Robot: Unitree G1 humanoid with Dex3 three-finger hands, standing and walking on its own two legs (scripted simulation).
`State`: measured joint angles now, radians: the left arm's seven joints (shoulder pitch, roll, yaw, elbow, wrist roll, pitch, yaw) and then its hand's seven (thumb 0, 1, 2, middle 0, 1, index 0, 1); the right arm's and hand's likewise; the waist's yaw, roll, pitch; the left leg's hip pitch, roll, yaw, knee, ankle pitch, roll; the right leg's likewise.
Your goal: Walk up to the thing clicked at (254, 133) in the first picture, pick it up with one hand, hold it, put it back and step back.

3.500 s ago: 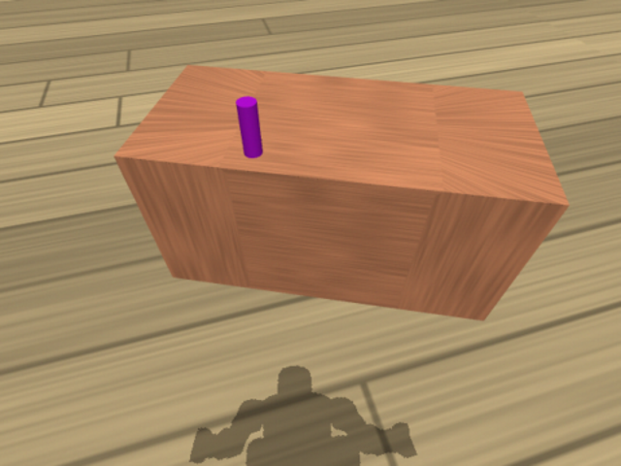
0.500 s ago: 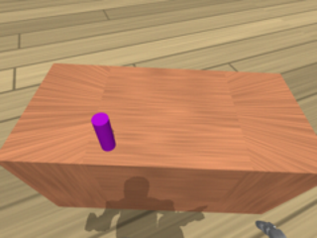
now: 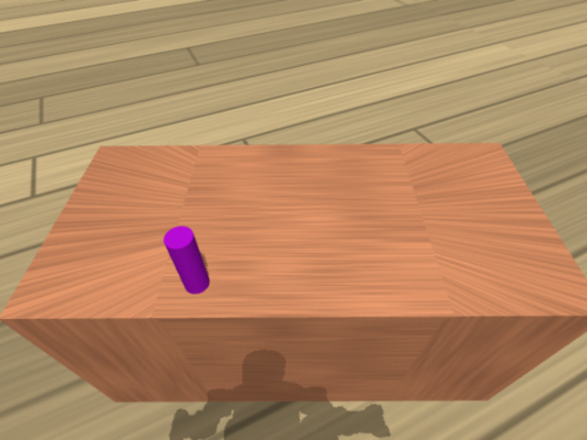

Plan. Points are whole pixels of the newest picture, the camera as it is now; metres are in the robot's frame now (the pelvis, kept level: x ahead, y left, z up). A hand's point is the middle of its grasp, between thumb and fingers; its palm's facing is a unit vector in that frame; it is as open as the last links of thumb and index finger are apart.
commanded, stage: walk up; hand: left
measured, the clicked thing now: (188, 262) +0.46 +0.21 -0.10
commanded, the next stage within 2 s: stand in 0.70 s
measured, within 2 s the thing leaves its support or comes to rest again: neither
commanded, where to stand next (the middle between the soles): +0.06 +0.00 m, yaw +0 degrees
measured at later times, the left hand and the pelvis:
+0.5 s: hand out of the picture +0.10 +0.26 -0.15, palm faces -0.02 -0.94 -0.33, open 7.4 cm; pelvis +0.01 +0.00 +0.00, yaw -1 degrees
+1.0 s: hand out of the picture +0.10 +0.25 -0.15, palm faces -0.03 -0.94 -0.34, open 7.4 cm; pelvis +0.02 +0.00 +0.00, yaw -1 degrees
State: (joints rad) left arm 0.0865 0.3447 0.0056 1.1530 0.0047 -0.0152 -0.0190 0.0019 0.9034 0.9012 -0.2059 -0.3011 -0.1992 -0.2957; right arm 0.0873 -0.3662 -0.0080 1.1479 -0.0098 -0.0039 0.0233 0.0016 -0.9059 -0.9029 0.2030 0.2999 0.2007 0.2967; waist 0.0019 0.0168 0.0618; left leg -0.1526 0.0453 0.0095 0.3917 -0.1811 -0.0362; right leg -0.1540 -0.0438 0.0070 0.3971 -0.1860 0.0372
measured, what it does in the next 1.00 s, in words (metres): stands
